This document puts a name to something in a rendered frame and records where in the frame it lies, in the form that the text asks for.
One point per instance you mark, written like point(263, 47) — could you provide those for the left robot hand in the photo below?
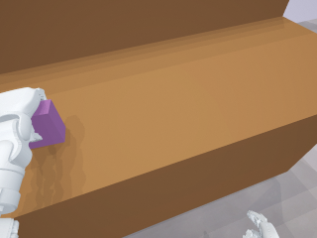
point(25, 100)

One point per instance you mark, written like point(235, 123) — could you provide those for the sponge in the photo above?
point(48, 124)

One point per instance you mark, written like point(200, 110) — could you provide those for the robot left forearm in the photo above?
point(15, 155)

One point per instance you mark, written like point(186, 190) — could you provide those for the left robot upper arm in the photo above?
point(9, 228)

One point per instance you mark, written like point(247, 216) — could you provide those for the right robot hand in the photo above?
point(266, 229)

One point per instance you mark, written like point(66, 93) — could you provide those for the table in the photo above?
point(167, 105)

